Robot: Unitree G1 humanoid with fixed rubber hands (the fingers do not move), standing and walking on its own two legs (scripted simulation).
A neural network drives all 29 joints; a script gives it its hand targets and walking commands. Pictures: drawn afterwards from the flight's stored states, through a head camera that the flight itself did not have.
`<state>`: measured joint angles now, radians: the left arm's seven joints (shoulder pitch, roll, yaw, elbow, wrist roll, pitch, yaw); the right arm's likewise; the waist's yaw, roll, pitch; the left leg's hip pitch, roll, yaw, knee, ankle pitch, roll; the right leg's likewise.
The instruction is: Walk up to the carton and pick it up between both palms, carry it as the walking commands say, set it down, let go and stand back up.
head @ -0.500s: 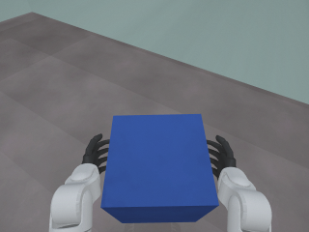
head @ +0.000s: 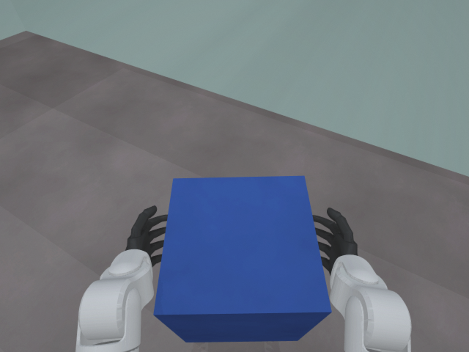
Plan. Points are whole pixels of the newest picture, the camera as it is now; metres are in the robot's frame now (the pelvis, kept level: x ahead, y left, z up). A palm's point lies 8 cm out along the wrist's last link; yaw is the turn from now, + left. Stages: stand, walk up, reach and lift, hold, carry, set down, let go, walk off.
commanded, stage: carry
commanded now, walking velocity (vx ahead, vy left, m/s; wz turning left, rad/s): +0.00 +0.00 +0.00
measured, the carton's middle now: (240, 266) +0.27 +0.00 +0.00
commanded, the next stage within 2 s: none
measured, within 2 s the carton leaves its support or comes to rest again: neither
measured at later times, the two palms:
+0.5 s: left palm (160, 151) +0.47 +0.16 +0.08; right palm (309, 153) +0.47 -0.14 +0.08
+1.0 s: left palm (169, 132) +0.54 +0.16 +0.07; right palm (306, 130) +0.54 -0.14 +0.09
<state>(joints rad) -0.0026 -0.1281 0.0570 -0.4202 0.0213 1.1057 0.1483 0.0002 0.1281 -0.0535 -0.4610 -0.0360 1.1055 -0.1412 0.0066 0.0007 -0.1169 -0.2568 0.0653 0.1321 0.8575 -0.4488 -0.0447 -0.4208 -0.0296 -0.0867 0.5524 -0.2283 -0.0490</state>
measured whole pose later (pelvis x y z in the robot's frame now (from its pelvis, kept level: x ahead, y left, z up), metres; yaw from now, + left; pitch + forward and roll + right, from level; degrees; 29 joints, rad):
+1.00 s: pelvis +0.29 +0.01 +0.00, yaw +0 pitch +7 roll +1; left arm 0.00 -0.13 0.06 -0.44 0.02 1.07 0.14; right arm 0.00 0.13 -0.04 -0.47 -0.04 1.06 -0.14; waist 0.00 -0.03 -0.10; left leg -0.32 0.04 0.15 0.53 -0.28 0.00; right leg -0.21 -0.02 -0.09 0.53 -0.35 -0.01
